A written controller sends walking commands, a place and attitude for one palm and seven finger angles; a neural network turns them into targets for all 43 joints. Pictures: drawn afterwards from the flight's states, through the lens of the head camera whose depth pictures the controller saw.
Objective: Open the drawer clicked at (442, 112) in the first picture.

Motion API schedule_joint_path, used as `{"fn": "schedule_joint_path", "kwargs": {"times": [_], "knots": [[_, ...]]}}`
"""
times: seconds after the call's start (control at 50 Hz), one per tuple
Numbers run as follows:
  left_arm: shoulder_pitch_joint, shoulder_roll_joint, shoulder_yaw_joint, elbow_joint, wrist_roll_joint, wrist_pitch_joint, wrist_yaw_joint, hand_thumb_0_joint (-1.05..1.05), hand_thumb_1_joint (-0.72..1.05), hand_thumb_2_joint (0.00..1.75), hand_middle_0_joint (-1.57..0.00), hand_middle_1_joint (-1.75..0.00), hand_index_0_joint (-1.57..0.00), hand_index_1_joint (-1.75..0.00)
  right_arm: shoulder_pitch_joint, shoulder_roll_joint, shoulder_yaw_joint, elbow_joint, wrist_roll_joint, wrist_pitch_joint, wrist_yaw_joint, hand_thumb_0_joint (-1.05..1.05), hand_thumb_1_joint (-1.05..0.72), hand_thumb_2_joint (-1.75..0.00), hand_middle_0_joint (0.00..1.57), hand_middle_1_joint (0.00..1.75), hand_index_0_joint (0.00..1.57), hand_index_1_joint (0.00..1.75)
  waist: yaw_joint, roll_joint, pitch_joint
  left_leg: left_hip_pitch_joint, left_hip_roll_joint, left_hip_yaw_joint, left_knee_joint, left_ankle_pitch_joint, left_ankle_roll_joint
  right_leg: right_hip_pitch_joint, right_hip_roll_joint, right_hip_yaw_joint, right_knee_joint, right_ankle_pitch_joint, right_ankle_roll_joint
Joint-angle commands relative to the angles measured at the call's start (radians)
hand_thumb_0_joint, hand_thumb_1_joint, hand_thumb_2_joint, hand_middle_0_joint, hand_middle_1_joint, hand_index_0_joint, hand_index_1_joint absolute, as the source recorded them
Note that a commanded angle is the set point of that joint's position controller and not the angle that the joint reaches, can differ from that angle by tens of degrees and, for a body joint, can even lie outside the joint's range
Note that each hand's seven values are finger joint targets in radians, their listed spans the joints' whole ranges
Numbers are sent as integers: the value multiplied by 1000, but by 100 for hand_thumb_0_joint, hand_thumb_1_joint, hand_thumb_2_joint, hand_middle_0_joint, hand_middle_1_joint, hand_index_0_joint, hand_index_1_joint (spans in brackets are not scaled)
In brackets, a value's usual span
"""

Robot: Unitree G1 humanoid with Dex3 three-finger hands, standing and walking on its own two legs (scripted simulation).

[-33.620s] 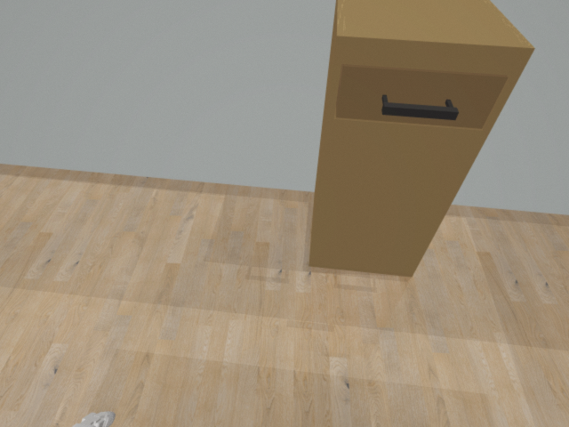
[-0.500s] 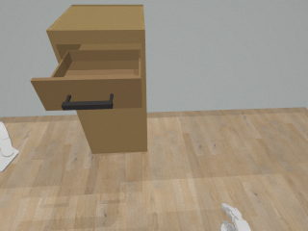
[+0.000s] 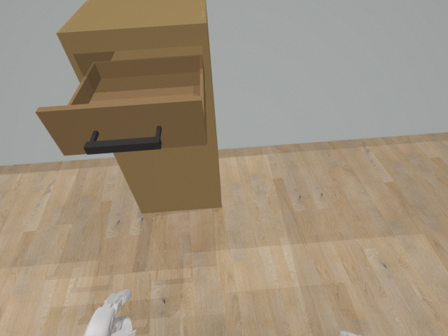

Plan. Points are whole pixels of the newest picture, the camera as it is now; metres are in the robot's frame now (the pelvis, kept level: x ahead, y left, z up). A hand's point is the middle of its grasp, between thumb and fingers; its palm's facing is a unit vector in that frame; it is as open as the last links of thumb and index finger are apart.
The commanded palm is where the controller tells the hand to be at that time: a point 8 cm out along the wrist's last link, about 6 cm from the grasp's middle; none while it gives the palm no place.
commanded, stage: let the arm hang, fingers relaxed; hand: left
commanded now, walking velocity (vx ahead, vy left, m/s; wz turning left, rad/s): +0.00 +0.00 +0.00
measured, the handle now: (125, 139) +0.55 +0.26 +0.05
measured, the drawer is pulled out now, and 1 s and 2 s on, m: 0.30 0.30 0.30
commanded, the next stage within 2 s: look to check the result in 0.88 s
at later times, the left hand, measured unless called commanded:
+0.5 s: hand out of the picture -0.01 +0.22 -0.14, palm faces +0.01 -0.96 -0.29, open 7.3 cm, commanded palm none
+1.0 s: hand out of the picture +0.01 +0.19 -0.15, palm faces +0.00 -0.97 -0.22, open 7.3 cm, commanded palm none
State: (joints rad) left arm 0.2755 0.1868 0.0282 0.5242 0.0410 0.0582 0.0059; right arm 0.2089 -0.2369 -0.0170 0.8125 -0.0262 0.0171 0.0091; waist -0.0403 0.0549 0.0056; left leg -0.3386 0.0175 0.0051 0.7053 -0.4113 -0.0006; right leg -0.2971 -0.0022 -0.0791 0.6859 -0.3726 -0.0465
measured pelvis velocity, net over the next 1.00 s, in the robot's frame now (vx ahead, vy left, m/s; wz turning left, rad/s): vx -0.01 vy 0.01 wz -0.03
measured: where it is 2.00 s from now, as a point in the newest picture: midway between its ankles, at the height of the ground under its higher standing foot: outside the picture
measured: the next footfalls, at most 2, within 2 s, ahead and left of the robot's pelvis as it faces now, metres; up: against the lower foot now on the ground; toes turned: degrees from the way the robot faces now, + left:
none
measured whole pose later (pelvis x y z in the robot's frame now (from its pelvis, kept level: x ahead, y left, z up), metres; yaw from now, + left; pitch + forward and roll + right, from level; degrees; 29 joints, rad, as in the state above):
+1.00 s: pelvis -0.01 +0.01 +0.02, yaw -2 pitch -2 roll +0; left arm 0.25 0.15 0.02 1.14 0.01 0.00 0.03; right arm 0.31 -0.15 -0.01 1.12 -0.02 0.02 -0.03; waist -0.02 0.03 0.07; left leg -0.18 0.02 0.03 0.40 -0.18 -0.01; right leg -0.16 0.01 -0.05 0.40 -0.21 -0.03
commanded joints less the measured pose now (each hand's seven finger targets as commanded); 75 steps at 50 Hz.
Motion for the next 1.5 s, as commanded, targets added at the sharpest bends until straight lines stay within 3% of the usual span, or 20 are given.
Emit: {"fn": "schedule_joint_path", "kwargs": {"times": [0.0, 0.02, 0.04, 0.06, 0.1, 0.14, 0.16, 0.22, 0.36, 0.54, 0.68, 0.78, 0.92, 1.12, 1.22, 1.38, 1.48], "knots": [[10, 199, 52, 71, -19, -61, 20, 0, 90, 90, -20, -30, -20, -30, 59, -77, -21, -37, 6, -24, -12, 0, -90, -90, 20, 30, 20, 30, 15, -104, -68, 99, 36, -40, -198, 381, 10, 144, -172, 171, -177, 628, -40], [9, 172, 43, 114, -25, -60, 20, 0, 90, 90, -20, -30, -20, -30, 63, -95, -13, -11, 1, -30, -16, 0, -90, -90, 20, 30, 20, 30, 22, 47, -80, 163, 86, -94, -222, 568, 25, 103, -112, 130, -159, 457, -1], [16, 146, 31, 163, -28, -57, 23, 0, 90, 90, -20, -30, -20, -30, 50, -106, -7, 9, 1, -31, -20, 0, -90, -90, 20, 30, 20, 30, 35, 156, -64, 146, 126, -135, -243, 586, 53, 96, -68, 104, -183, 263, 19], [25, 144, 28, 214, -28, -53, 25, 0, 90, 90, -20, -30, -20, -30, 38, -101, -3, 23, 4, -26, -22, 0, -90, -90, 20, 30, 20, 30, 44, 204, -39, 104, 138, -152, -284, 516, 69, 120, -53, 88, -217, 152, 25], [49, 108, 44, 281, -26, -55, 19, 0, 90, 90, -20, -30, -20, -30, 29, -68, -6, 44, 0, -21, -34, 0, -90, -90, 20, 30, 20, 30, 51, 227, -27, 69, 113, -126, -310, 362, 57, 161, -60, 92, -272, 177, 14], [35, 125, 31, 346, -30, -59, 15, 0, 90, 90, -20, -30, -20, -30, 55, -57, -4, 74, 4, -19, -36, 0, -90, -90, 20, 30, 20, 30, 46, 172, -44, 82, 91, -105, -316, 301, 39, 186, -76, 108, -300, 222, 0], [26, 123, 29, 367, -29, -59, 15, 0, 90, 90, -20, -30, -20, -30, 72, -56, -5, 83, 7, -15, -40, 0, -90, -90, 20, 30, 20, 30, 40, 87, -34, 95, 97, -101, -313, 302, 39, 180, -78, 101, -318, 234, -5], [15, 123, 18, 429, -30, -58, 14, 0, 90, 90, -20, -30, -20, -30, 101, -64, -7, 126, 8, -13, -41, 0, -90, -90, 20, 30, 20, 30, 32, 26, -19, 119, 96, -101, -343, 252, 36, 156, -85, 108, -350, 193, -6], [26, 130, 5, 527, -30, -63, 21, 0, 90, 90, -20, -30, -20, -30, 115, -67, -5, 197, 13, -14, -40, 0, -90, -90, 20, 30, 20, 30, 33, -71, 33, 159, 95, -80, -373, 270, 33, 114, -91, 113, -378, 176, -2], [22, 112, 2, 572, -29, -60, 27, 0, 90, 90, -20, -30, -20, -30, 118, -33, 0, 257, 8, -12, -37, 0, -90, -90, 20, 30, 20, 30, 32, -76, 94, 142, 83, -66, -404, 208, 28, 78, -94, 127, -391, 113, 6], [20, 104, 6, 577, -28, -63, 29, 0, 90, 90, -20, -30, -20, -30, 127, -10, 0, 271, 7, -12, -38, 0, -90, -90, 20, 30, 20, 30, 33, -33, 92, 134, 77, -57, -397, 199, 23, 78, -96, 138, -398, 96, 3], [22, 98, 11, 580, -29, -65, 29, 0, 90, 90, -20, -30, -20, -30, 136, 1, -3, 276, 6, -13, -41, 0, -90, -90, 20, 30, 20, 30, 35, -38, 95, 133, 74, -51, -384, 225, 21, 82, -98, 138, -400, 110, -2], [20, 99, 14, 582, -31, -70, 29, 0, 90, 90, -20, -30, -20, -30, 145, -10, -8, 277, 8, -17, -45, 0, -90, -90, 20, 30, 20, 30, 32, -38, 55, 155, 80, -54, -373, 266, 22, 105, -98, 136, -390, 161, -5], [10, 111, 16, 583, -31, -73, 30, 0, 90, 90, -20, -30, -20, -30, 131, -28, -13, 278, 8, -15, -45, 0, -90, -90, 20, 30, 20, 30, 28, -44, 69, 169, 82, -51, -370, 265, 21, 92, -99, 144, -403, 152, -7], [0, 126, 18, 580, -31, -77, 29, 0, 90, 90, -20, -30, -20, -30, 106, -46, -17, 271, 10, -20, -46, 0, -90, -90, 20, 30, 20, 30, 29, -48, 42, 188, 88, -53, -369, 305, 23, 116, -103, 137, -393, 221, -6], [-34, 156, 21, 574, -30, -80, 27, 0, 90, 90, -20, -30, -20, -30, 60, -76, -20, 266, 9, -19, -43, 0, -90, -90, 20, 30, 20, 30, 29, -45, 61, 191, 91, -53, -378, 310, 20, 120, -107, 140, -404, 247, -5], [-59, 178, 26, 567, -30, -85, 25, 0, 90, 90, -20, -30, -20, -30, 35, -102, -21, 261, 9, -23, -41, 0, -90, -90, 20, 30, 20, 30, 30, -37, 26, 205, 95, -59, -384, 337, 20, 152, -110, 139, -402, 285, -6]]}}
